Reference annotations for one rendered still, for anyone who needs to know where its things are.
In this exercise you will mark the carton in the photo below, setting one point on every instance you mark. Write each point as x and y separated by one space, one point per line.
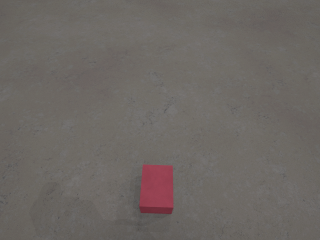
156 193

